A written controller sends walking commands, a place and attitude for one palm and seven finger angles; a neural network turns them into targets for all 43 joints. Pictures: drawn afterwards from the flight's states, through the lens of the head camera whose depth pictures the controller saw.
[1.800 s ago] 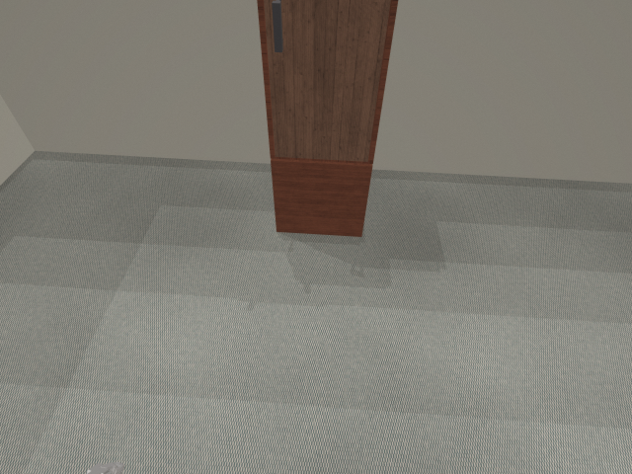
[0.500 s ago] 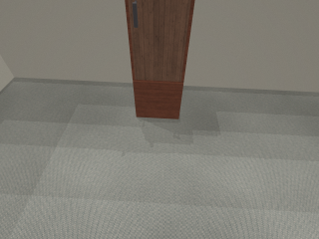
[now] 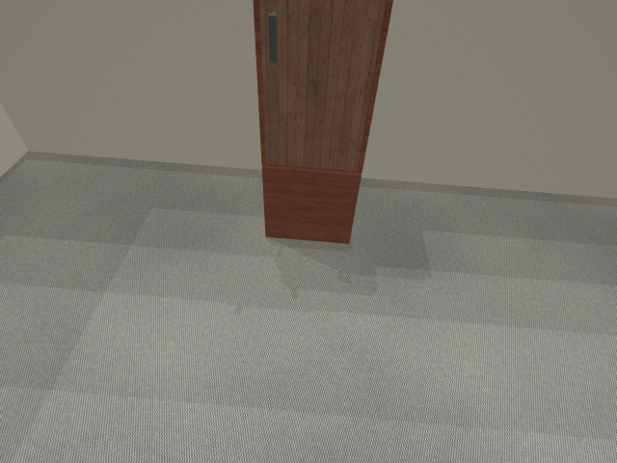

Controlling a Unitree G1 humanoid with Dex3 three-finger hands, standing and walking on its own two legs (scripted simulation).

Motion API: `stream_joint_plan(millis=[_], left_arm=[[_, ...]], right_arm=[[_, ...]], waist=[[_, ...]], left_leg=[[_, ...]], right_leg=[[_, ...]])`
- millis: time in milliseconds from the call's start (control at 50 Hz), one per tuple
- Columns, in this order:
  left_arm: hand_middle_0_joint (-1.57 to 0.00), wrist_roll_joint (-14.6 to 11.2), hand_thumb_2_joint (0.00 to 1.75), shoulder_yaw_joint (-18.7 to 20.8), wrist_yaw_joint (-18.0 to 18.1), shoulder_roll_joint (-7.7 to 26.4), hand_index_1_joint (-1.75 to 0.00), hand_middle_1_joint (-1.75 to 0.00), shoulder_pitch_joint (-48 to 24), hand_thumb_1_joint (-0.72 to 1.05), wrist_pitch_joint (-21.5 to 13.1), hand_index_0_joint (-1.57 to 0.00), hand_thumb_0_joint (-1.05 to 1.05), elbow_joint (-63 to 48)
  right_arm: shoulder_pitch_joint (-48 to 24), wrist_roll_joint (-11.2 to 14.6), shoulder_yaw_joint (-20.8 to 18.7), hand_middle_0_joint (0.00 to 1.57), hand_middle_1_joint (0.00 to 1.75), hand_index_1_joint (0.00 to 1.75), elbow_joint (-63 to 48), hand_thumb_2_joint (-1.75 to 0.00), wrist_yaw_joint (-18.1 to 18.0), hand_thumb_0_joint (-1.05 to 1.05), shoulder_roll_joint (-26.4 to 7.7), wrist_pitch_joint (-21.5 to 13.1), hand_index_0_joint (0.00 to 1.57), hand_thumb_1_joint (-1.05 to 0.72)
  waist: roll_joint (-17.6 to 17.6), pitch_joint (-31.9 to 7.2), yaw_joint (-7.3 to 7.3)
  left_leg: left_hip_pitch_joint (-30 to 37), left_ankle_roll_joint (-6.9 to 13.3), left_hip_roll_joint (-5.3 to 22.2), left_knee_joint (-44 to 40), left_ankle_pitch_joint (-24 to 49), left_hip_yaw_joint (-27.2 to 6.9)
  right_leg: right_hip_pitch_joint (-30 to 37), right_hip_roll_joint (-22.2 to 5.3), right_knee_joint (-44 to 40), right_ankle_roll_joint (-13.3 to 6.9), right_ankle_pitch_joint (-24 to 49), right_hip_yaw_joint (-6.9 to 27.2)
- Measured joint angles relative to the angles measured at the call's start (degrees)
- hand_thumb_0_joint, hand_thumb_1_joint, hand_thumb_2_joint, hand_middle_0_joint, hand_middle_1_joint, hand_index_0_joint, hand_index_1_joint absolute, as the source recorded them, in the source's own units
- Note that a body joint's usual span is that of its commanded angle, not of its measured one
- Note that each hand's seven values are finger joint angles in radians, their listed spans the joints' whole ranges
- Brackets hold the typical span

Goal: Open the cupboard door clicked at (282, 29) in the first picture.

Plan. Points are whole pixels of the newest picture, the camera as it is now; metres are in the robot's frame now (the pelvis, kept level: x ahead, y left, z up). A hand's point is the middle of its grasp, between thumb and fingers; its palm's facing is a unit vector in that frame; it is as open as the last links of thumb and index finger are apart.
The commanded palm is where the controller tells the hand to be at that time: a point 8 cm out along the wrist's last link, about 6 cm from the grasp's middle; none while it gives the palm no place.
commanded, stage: walk to a spot facing it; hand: left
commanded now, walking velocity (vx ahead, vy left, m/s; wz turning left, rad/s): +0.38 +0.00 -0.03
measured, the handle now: (274, 36) +1.15 +0.17 +0.11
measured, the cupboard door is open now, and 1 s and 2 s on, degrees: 0 0 0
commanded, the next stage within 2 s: take the last steps up to it in 0.44 s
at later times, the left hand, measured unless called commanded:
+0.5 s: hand (231, 372) +0.31 +0.15 -0.18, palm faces -0.04 -0.98 -0.20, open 7.3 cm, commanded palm none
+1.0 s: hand (224, 335) +0.38 +0.18 -0.17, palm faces +0.04 -0.99 -0.13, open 7.4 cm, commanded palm none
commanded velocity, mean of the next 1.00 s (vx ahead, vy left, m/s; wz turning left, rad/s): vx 0.30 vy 0.00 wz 0.00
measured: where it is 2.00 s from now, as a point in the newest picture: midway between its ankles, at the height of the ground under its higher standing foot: (325, 373)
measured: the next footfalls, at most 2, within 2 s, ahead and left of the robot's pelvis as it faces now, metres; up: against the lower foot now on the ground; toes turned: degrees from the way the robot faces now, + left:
right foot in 0.42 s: +0.31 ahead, -0.14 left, +0.00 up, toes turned -11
left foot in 0.78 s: +0.40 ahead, +0.09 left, +0.00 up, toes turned +9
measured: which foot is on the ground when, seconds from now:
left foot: down 0.00-0.44, up 0.46-0.76, down 0.78-1.00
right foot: down 0.00-0.04, up 0.06-0.40, down 0.42-0.78, up 0.80-1.00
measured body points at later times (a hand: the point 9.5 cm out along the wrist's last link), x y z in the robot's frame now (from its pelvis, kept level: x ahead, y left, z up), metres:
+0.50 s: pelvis +0.19 -0.03 -0.02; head +0.22 -0.03 +0.43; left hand +0.31 +0.21 -0.16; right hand +0.03 -0.22 -0.16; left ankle +0.03 +0.10 -0.65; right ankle +0.27 -0.13 -0.73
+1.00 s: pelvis +0.37 +0.01 +0.01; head +0.38 +0.03 +0.46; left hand +0.38 +0.23 -0.16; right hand +0.37 -0.22 -0.13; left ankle +0.36 +0.08 -0.73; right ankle +0.38 -0.14 -0.65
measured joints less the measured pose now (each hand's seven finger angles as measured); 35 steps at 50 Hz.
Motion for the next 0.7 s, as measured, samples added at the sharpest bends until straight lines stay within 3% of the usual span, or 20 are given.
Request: stream_joint_plan(millis=[40, 60, 120, 160, 200, 240, 300, 360, 400, 440, 500, 540, 580, 620, 700], left_arm=[[-0.20, -0.01, 0.90, 0.38, 0.00, -0.98, -0.30, -0.30, 2.20, 0.91, -0.07, -0.20, 0.00, 0.56], [-0.20, -0.01, 0.90, 0.56, -0.03, -1.37, -0.30, -0.30, 3.24, 0.91, 0.13, -0.20, 0.00, 0.96], [-0.20, 0.25, 0.90, 0.73, -0.03, -2.64, -0.30, -0.30, 4.23, 0.91, 0.99, -0.20, 0.01, 2.45], [-0.20, 0.36, 0.90, 1.08, -0.31, -2.94, -0.30, -0.30, 3.22, 0.91, 0.95, -0.20, 0.01, 2.51], [-0.20, 0.37, 0.90, 1.47, -0.67, -3.15, -0.30, -0.30, 1.40, 0.91, 0.82, -0.20, 0.01, 1.67], [-0.20, 0.33, 0.90, 1.75, -1.01, -3.38, -0.30, -0.30, -0.97, 0.91, 0.67, -0.20, 0.01, 0.34], [-0.20, 0.30, 0.90, 2.39, -0.82, -2.62, -0.30, -0.30, -4.76, 0.94, 0.55, -0.20, 0.02, -1.35], [-0.20, 0.09, 0.90, 2.71, -0.94, -2.03, -0.30, -0.30, -8.38, 0.94, -0.18, -0.20, 0.02, -3.04], [-0.20, 0.18, 0.90, 2.81, -0.88, -1.76, -0.30, -0.30, -10.11, 0.93, -1.28, -0.19, 0.02, -4.20], [-0.20, 0.46, 0.90, 2.97, -0.51, -1.28, -0.30, -0.30, -11.03, 0.93, -3.18, -0.19, 0.01, -5.36], [-0.20, -0.01, 0.90, 2.89, 0.33, -2.20, -0.30, -0.30, -11.52, 0.92, -4.20, -0.19, 0.01, -5.67], [-0.20, 0.16, 0.90, 2.60, 1.03, -2.97, -0.30, -0.30, -10.70, 0.92, -3.87, -0.19, 0.00, -4.89], [-0.20, 0.46, 0.90, 2.19, 1.53, -3.92, -0.30, -0.30, -9.27, 0.92, -3.43, -0.19, 0.00, -3.77], [-0.20, 0.36, 0.90, 2.84, 2.33, -3.85, -0.30, -0.30, -7.81, 0.94, -3.16, -0.20, 0.00, -3.03], [-0.21, 0.58, 0.90, 2.54, 1.47, -2.97, -0.30, -0.30, -4.80, 0.95, -2.40, -0.20, -0.01, -1.79]], right_arm=[[1.66, 0.11, -0.11, 0.20, 0.30, 0.30, 0.35, -0.90, 0.00, 0.01, 1.48, -0.62, 0.20, -0.91], [2.40, 0.03, -0.19, 0.20, 0.30, 0.30, 0.37, -0.90, -0.02, 0.01, 2.28, -1.19, 0.20, -0.91], [5.22, -0.12, -0.43, 0.20, 0.30, 0.30, 0.11, -0.90, -0.84, 0.00, 4.51, -3.40, 0.20, -0.91], [7.59, -0.09, -0.30, 0.20, 0.30, 0.30, 0.60, -0.90, -1.34, 0.00, 6.12, -4.22, 0.20, -0.91], [9.93, -0.04, -0.16, 0.20, 0.30, 0.30, 1.79, -0.90, -1.68, 0.00, 7.45, -4.57, 0.20, -0.91], [11.96, 0.00, -0.11, 0.20, 0.30, 0.30, 3.22, -0.90, -1.90, 0.00, 8.45, -4.65, 0.20, -0.91], [14.16, -0.08, -0.16, 0.21, 0.30, 0.30, 5.06, -0.90, -2.07, 0.00, 9.34, -4.52, 0.20, -0.91], [15.51, -0.08, -0.44, 0.21, 0.30, 0.30, 6.48, -0.90, -2.08, 0.00, 9.36, -4.25, 0.20, -0.91], [16.29, 0.11, -0.68, 0.21, 0.30, 0.30, 7.30, -0.90, -2.03, 0.00, 9.13, -3.88, 0.20, -0.91], [16.82, 0.68, -0.91, 0.21, 0.30, 0.30, 7.65, -0.90, -1.70, 0.01, 9.26, -3.22, 0.20, -0.91], [12.85, 0.98, -1.80, 0.21, 0.30, 0.30, 6.51, -0.90, -1.35, 0.01, 7.95, -1.66, 0.20, -0.91], [9.21, 0.47, -2.39, 0.21, 0.30, 0.30, 4.38, -0.90, -1.22, 0.01, 6.86, -1.12, 0.20, -0.91], [5.57, 0.12, -2.76, 0.20, 0.30, 0.30, 1.69, -0.90, -1.19, 0.01, 5.88, -0.94, 0.19, -0.91], [2.44, 0.08, -2.98, 0.20, 0.30, 0.30, -1.02, -0.90, -1.10, 0.01, 5.42, -1.07, 0.19, -0.91], [-2.12, -0.13, -3.26, 0.20, 0.30, 0.30, -4.54, -0.90, -0.65, 0.01, 4.83, -1.64, 0.19, -0.93]], waist=[[-1.15, 0.12, 0.19], [-2.00, 0.15, 0.26], [-2.50, 0.96, -0.74], [-2.56, 1.89, -1.55], [-2.33, 2.75, -1.79], [-1.93, 3.63, -1.95], [-1.17, 5.22, -2.38], [-0.22, 6.74, -3.15], [0.44, 7.37, -3.24], [-0.23, 7.29, -2.89], [0.96, 7.67, -2.72], [1.18, 6.91, -2.99], [1.14, 5.72, -3.27], [0.92, 4.45, -3.15], [0.25, 2.57, -1.66]], left_leg=[[1.09, -0.25, -0.45, 0.04, 1.11, 1.09], [1.83, -0.23, -1.00, -0.11, 0.19, 1.96], [4.70, 0.47, -1.32, -2.30, -1.26, 3.56], [7.28, 0.64, -1.34, -5.57, -0.51, 3.68], [9.97, 0.56, -1.24, -9.24, 0.34, 3.74], [12.52, 0.26, -1.10, -12.56, 0.94, 3.80], [16.22, -0.47, -0.63, -16.05, 0.73, 4.20], [19.38, -1.55, 0.23, -16.65, -1.44, 4.72], [19.99, -2.03, 1.28, -12.55, -4.78, 4.82], [14.64, -1.19, 1.88, 3.40, -7.40, 4.18], [0.35, 0.95, 2.31, 32.77, -4.88, 0.40], [-7.63, 1.18, 3.16, 39.38, -1.95, 0.41], [-13.25, 0.56, 4.31, 37.18, -0.44, 1.28], [-16.14, -0.22, 5.16, 29.88, 1.07, 2.21], [-15.56, -1.09, 5.46, 14.98, 4.75, 4.31]], right_leg=[[0.14, -0.78, 2.02, 0.40, -2.04, 0.57], [-0.69, -1.36, 4.53, -0.36, -3.38, 1.07], [-7.71, -1.75, 21.69, -1.23, -7.57, -0.51], [-12.70, -2.54, 29.46, -1.12, -6.48, -2.26], [-17.06, -3.77, 31.98, -0.72, -3.69, -3.67], [-20.45, -5.03, 30.26, -0.46, -0.56, -4.63], [-22.55, -5.94, 21.15, -0.65, 3.67, -6.11], [-21.72, -5.00, 12.88, -1.96, 5.87, -7.35], [-18.80, -3.51, 8.28, -3.10, 7.20, -8.46], [-16.42, -3.70, 6.98, -4.12, 11.78, -8.92], [-14.72, -3.06, 10.74, -3.47, 5.98, -10.39], [-12.09, -2.67, 8.57, -2.91, 4.72, -11.03], [-9.61, -2.49, 5.75, -2.41, 5.07, -11.42], [-7.45, -2.36, 3.41, -2.21, 5.02, -11.65], [-3.83, -2.38, 1.82, -1.20, 3.20, -11.60]])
